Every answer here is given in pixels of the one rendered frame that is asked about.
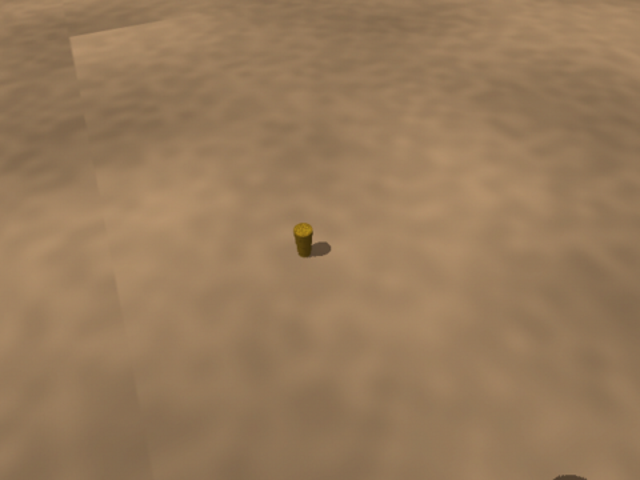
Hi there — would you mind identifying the cup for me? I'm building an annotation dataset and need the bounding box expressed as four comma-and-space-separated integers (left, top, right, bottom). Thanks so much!
294, 223, 313, 257

